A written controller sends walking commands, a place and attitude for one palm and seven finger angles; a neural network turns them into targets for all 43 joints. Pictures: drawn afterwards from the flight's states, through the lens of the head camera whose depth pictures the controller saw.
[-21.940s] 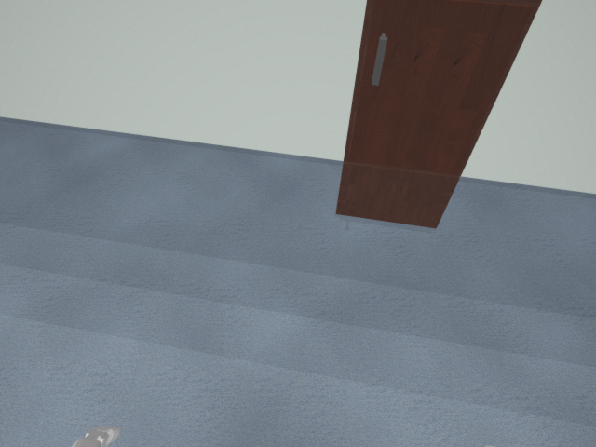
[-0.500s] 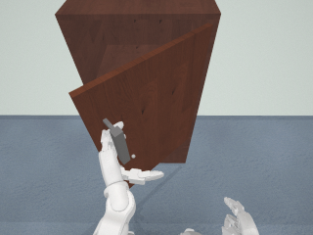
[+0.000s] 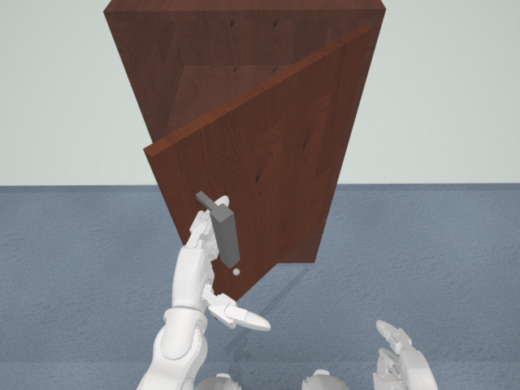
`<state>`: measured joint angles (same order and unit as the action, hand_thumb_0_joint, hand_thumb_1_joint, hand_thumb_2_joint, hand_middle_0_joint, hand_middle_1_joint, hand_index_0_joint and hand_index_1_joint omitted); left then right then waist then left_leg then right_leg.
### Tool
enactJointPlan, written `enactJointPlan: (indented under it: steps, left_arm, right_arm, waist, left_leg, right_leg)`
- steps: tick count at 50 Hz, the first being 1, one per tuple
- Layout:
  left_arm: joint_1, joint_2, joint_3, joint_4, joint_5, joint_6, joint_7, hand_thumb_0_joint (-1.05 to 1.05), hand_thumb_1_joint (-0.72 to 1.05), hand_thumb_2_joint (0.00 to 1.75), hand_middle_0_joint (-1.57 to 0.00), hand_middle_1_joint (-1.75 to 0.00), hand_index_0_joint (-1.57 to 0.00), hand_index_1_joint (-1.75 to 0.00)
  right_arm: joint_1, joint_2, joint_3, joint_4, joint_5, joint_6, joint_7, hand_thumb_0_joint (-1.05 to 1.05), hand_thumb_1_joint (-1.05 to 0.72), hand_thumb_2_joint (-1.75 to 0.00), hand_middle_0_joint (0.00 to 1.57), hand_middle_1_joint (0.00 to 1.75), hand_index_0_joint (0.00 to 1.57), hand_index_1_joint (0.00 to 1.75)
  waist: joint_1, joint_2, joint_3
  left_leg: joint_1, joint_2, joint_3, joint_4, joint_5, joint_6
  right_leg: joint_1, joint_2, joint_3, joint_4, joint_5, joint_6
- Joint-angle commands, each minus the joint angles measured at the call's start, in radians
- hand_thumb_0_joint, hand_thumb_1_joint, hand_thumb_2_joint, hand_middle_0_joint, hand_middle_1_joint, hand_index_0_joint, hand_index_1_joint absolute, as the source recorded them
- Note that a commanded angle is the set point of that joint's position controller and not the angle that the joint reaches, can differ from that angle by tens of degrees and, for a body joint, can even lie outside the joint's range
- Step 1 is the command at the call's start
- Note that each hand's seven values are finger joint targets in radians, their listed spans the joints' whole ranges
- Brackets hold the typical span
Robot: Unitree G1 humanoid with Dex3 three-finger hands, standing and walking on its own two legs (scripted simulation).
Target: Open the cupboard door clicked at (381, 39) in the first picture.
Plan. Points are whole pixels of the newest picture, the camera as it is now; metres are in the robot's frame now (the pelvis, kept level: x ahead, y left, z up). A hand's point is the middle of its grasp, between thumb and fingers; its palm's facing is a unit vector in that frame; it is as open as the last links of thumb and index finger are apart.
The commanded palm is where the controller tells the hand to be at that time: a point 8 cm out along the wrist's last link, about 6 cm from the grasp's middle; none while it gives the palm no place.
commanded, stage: slide the hand sideways off the handle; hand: left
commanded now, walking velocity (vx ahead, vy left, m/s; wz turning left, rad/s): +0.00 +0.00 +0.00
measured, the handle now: (217, 230) +0.34 +0.09 +0.06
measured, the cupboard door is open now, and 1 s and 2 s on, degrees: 44 44 44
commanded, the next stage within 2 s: draw the hand back to the body in 0.84 s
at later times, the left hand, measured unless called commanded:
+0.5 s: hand (204, 303) +0.23 +0.09 +0.05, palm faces +0.02 -1.00 -0.02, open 16.2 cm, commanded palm +0.20 +0.16 +0.05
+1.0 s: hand (170, 325) +0.20 +0.13 +0.05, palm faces +0.02 -1.00 -0.03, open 16.3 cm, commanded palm +0.17 +0.19 +0.07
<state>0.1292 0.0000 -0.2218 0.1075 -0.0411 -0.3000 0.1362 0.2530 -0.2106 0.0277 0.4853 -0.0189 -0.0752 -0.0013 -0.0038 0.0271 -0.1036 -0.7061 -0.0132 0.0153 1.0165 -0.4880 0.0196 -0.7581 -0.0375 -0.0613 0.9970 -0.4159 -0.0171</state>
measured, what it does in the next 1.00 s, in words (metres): stands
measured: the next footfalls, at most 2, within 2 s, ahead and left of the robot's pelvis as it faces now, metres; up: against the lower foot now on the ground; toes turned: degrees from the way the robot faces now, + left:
none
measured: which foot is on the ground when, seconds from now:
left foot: down 0.00-1.00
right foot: down 0.00-1.00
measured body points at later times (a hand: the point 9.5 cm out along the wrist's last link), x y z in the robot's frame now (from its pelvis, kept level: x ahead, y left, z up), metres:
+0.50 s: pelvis +0.02 -0.01 -0.01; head +0.07 -0.02 +0.44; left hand +0.22 +0.14 +0.06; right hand +0.21 -0.22 -0.08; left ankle +0.01 +0.11 -0.67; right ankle +0.05 -0.11 -0.67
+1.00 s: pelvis +0.01 -0.02 -0.02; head +0.06 -0.02 +0.42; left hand +0.19 +0.19 +0.06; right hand +0.20 -0.24 -0.09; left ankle +0.01 +0.11 -0.67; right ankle +0.05 -0.11 -0.67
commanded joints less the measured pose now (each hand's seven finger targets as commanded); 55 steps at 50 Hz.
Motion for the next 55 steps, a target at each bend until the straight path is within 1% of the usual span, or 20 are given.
enactJointPlan:
  steps: [1, 2, 3, 4, 6, 9, 14, 17, 22, 28, 30, 33, 36, 38, 42, 47, 49, 51, 52, 55]
  left_arm:
    - [-0.006, 0.003, 0.006, -0.3, 0.069, -0.086, 0.05, 0.0, -0.5, 0.3, -0.15, -0.3, -0.15, -0.3]
    - [-0.003, 0.006, 0.0, -0.322, 0.073, -0.087, 0.049, 0.0, -0.5, 0.3, -0.15, -0.3, -0.15, -0.3]
    - [0.022, 0.041, 0.029, -0.327, 0.077, -0.082, 0.05, 0.0, -0.5, 0.3, -0.15, -0.3, -0.15, -0.3]
    - [0.012, 0.03, 0.014, -0.362, 0.08, -0.084, 0.046, 0.0, -0.5, 0.3, -0.15, -0.3, -0.15, -0.3]
    - [0.041, 0.031, 0.006, -0.383, 0.082, -0.082, 0.038, 0.0, -0.5, 0.3, -0.15, -0.3, -0.15, -0.3]
    - [0.069, 0.046, 0.02, -0.412, 0.058, -0.078, 0.017, 0.0, -0.5, 0.3, -0.15, -0.3, -0.15, -0.3]
    - [0.19, 0.054, 0.046, -0.473, 0.011, -0.086, -0.02, 0.0, -0.5, 0.3, -0.15, -0.3, -0.15, -0.3]
    - [0.244, 0.075, 0.059, -0.507, 0.005, -0.088, -0.036, 0.0, -0.5, 0.3, -0.15, -0.3, -0.15, -0.3]
    - [0.305, 0.125, 0.115, -0.516, 0.002, -0.099, -0.065, 0.0, -0.5, 0.3, -0.15, -0.3, -0.15, -0.3]
    - [0.423, 0.17, 0.192, -0.565, -0.054, -0.109, -0.125, 0.0, -0.5, 0.3, -0.15, -0.3, -0.15, -0.3]
    - [0.456, 0.172, 0.207, -0.566, -0.073, -0.11, -0.146, 0.0, -0.5, 0.3, -0.15, -0.3, -0.15, -0.3]
    - [0.452, 0.18, 0.214, -0.57, -0.089, -0.114, -0.174, 0.0, -0.5, 0.3, -0.15, -0.3, -0.15, -0.3]
    - [0.459, 0.197, 0.229, -0.588, -0.102, -0.138, -0.208, 0.0, -0.5, 0.3, -0.15, -0.3, -0.15, -0.3]
    - [0.465, 0.216, 0.252, -0.583, -0.123, -0.145, -0.233, 0.0, -0.5, 0.3, -0.15, -0.3, -0.15, -0.3]
    - [0.445, 0.228, 0.267, -0.598, -0.147, -0.155, -0.273, 0.0, -0.5, 0.3, -0.15, -0.3, -0.15, -0.3]
    - [0.458, 0.244, 0.306, -0.572, -0.165, -0.129, -0.272, 0.0, -0.5, 0.3, -0.15, -0.3, -0.15, -0.3]
    - [0.461, 0.278, 0.331, -0.639, -0.169, -0.117, -0.265, 0.0, -0.5, 0.3, -0.15, -0.3, -0.15, -0.3]
    - [0.458, 0.3, 0.35, -0.683, -0.171, -0.098, -0.256, 0.0, -0.5, 0.3, -0.15, -0.3, -0.15, -0.3]
    - [0.461, 0.3, 0.351, -0.699, -0.173, -0.088, -0.251, 0.0, -0.5, 0.3, -0.15, -0.3, -0.15, -0.3]
    - [0.483, 0.279, 0.345, -0.688, -0.188, -0.053, -0.25, 0.0, -0.5, 0.3, -0.15, -0.3, -0.15, -0.3]
  right_arm:
    - [-0.068, -0.097, -0.044, -0.196, -0.006, -0.04, 0.016, 0.0, -0.9, -0.9, 0.2, 0.3, 0.2, 0.3]
    - [-0.07, -0.096, -0.043, -0.201, -0.005, -0.036, 0.018, 0.0, -0.9, -0.9, 0.2, 0.3, 0.2, 0.3]
    - [-0.069, -0.1, -0.045, -0.207, -0.006, -0.03, 0.016, 0.0, -0.9, -0.9, 0.2, 0.3, 0.2, 0.3]
    - [-0.077, -0.097, -0.043, -0.212, -0.006, -0.028, 0.015, 0.0, -0.9, -0.9, 0.2, 0.3, 0.2, 0.3]
    - [-0.067, -0.094, -0.042, -0.216, -0.005, -0.026, 0.011, 0.0, -0.9, -0.9, 0.2, 0.3, 0.2, 0.3]
    - [-0.065, -0.096, -0.038, -0.222, -0.002, -0.026, 0.001, 0.0, -0.9, -0.9, 0.2, 0.3, 0.2, 0.3]
    - [-0.058, -0.095, -0.04, -0.229, 0.003, -0.04, -0.009, 0.0, -0.9, -0.9, 0.2, 0.3, 0.2, 0.3]
    - [-0.052, -0.096, -0.04, -0.234, 0.002, -0.043, -0.01, 0.0, -0.9, -0.9, 0.2, 0.3, 0.2, 0.3]
    - [-0.043, -0.1, -0.046, -0.234, 0.0, -0.046, -0.015, 0.0, -0.9, -0.9, 0.2, 0.3, 0.2, 0.3]
    - [-0.039, -0.1, -0.053, -0.241, 0.009, -0.053, -0.024, 0.0, -0.9, -0.9, 0.2, 0.3, 0.2, 0.3]
    - [-0.037, -0.097, -0.054, -0.239, 0.012, -0.053, -0.026, 0.0, -0.9, -0.9, 0.2, 0.3, 0.2, 0.3]
    - [-0.046, -0.103, -0.056, -0.241, 0.015, -0.056, -0.031, 0.0, -0.9, -0.9, 0.2, 0.3, 0.2, 0.3]
    - [-0.041, -0.108, -0.062, -0.233, 0.017, -0.068, -0.035, 0.0, -0.9, -0.9, 0.2, 0.3, 0.2, 0.3]
    - [-0.043, -0.11, -0.064, -0.233, 0.019, -0.073, -0.04, 0.0, -0.9, -0.9, 0.2, 0.3, 0.2, 0.3]
    - [-0.045, -0.117, -0.067, -0.231, 0.024, -0.086, -0.047, 0.0, -0.9, -0.9, 0.2, 0.3, 0.2, 0.3]
    - [-0.047, -0.116, -0.069, -0.234, 0.029, -0.089, -0.054, 0.0, -0.9, -0.9, 0.2, 0.3, 0.2, 0.3]
    - [-0.049, -0.114, -0.067, -0.248, 0.033, -0.088, -0.055, 0.0, -0.9, -0.9, 0.2, 0.3, 0.2, 0.3]
    - [-0.046, -0.111, -0.063, -0.254, 0.041, -0.084, -0.06, 0.0, -0.9, -0.9, 0.2, 0.3, 0.2, 0.3]
    - [-0.045, -0.11, -0.06, -0.255, 0.044, -0.085, -0.061, 0.0, -0.9, -0.9, 0.2, 0.3, 0.2, 0.3]
    - [-0.04, -0.107, -0.055, -0.251, 0.05, -0.085, -0.065, 0.0, -0.9, -0.9, 0.2, 0.3, 0.2, 0.3]
  waist:
    - [0.024, -0.078, -0.223]
    - [0.019, -0.059, -0.214]
    - [0.026, -0.082, -0.214]
    - [0.02, -0.05, -0.215]
    - [0.012, -0.038, -0.2]
    - [0.001, -0.046, -0.178]
    - [0.008, -0.06, -0.211]
    - [0.008, -0.041, -0.212]
    - [0.003, -0.068, -0.191]
    - [0.021, -0.05, -0.236]
    - [0.019, -0.051, -0.222]
    - [0.004, -0.058, -0.19]
    - [-0.002, -0.044, -0.202]
    - [-0.003, -0.068, -0.198]
    - [-0.004, -0.033, -0.203]
    - [0.009, -0.058, -0.199]
    - [0.025, -0.022, -0.24]
    - [0.029, 0.011, -0.243]
    - [0.028, 0.023, -0.235]
    - [0.019, -0.001, -0.185]
  left_leg:
    - [0.037, 0.0, -0.045, -0.17, 0.166, -0.012]
    - [0.034, 0.001, -0.042, -0.167, 0.154, -0.012]
    - [0.022, 0.002, -0.044, -0.167, 0.155, -0.011]
    - [0.026, 0.001, -0.04, -0.163, 0.146, -0.011]
    - [0.024, 0.001, -0.04, -0.158, 0.14, -0.011]
    - [0.01, 0.002, -0.046, -0.155, 0.115, -0.009]
    - [0.012, -0.002, -0.048, -0.137, 0.16, -0.01]
    - [0.005, -0.004, -0.045, -0.123, 0.184, -0.011]
    - [-0.031, -0.006, -0.044, -0.096, 0.173, -0.008]
    - [-0.05, -0.013, -0.035, -0.068, 0.21, -0.007]
    - [-0.064, -0.014, -0.033, -0.061, 0.21, -0.009]
    - [-0.097, -0.016, -0.035, -0.043, 0.185, -0.006]
    - [-0.1, -0.013, -0.037, -0.024, 0.174, -0.006]
    - [-0.13, -0.015, -0.038, -0.007, 0.157, -0.006]
    - [-0.131, -0.015, -0.037, 0.007, 0.137, -0.007]
    - [-0.152, -0.015, -0.038, 0.011, 0.113, -0.008]
    - [-0.113, -0.017, -0.035, -0.011, 0.136, -0.005]
    - [-0.07, -0.017, -0.034, -0.044, 0.147, -0.004]
    - [-0.048, -0.016, -0.037, -0.06, 0.158, -0.003]
    - [-0.025, -0.011, -0.044, -0.093, 0.163, -0.004]
  right_leg:
    - [0.175, 0.025, 0.005, -0.116, 0.117, -0.028]
    - [0.167, 0.025, 0.007, -0.12, 0.108, -0.027]
    - [0.18, 0.027, 0.01, -0.12, 0.107, -0.03]
    - [0.172, 0.026, 0.014, -0.119, 0.103, -0.029]
    - [0.16, 0.028, 0.015, -0.118, 0.103, -0.028]
    - [0.151, 0.032, 0.013, -0.123, 0.078, -0.025]
    - [0.177, 0.037, 0.01, -0.11, 0.136, -0.021]
    - [0.178, 0.036, 0.011, -0.098, 0.174, -0.02]
    - [0.163, 0.035, 0.022, -0.088, 0.175, -0.017]
    - [0.216, 0.036, 0.042, -0.084, 0.233, -0.016]
    - [0.216, 0.034, 0.045, -0.085, 0.248, -0.011]
    - [0.199, 0.032, 0.062, -0.096, 0.212, -0.008]
    - [0.174, 0.03, 0.066, -0.087, 0.19, -0.006]
    - [0.184, 0.025, 0.088, -0.099, 0.159, -0.003]
    - [0.151, 0.025, 0.092, -0.099, 0.102, -0.004]
    - [0.148, 0.023, 0.102, -0.115, 0.029, -0.003]
    - [0.192, 0.024, 0.099, -0.12, 0.053, -0.006]
    - [0.211, 0.029, 0.086, -0.132, 0.066, -0.008]
    - [0.211, 0.034, 0.074, -0.135, 0.083, -0.01]
    - [0.213, 0.043, 0.047, -0.156, 0.1, -0.005]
